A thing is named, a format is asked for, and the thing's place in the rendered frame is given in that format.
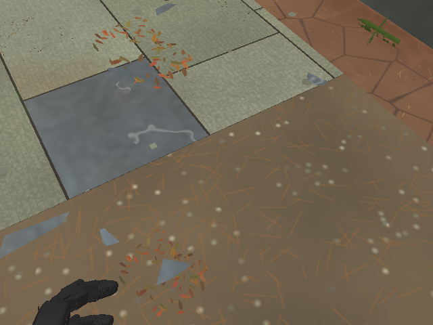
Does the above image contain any robot left hand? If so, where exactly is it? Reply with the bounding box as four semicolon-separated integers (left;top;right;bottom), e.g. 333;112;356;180
32;279;118;325

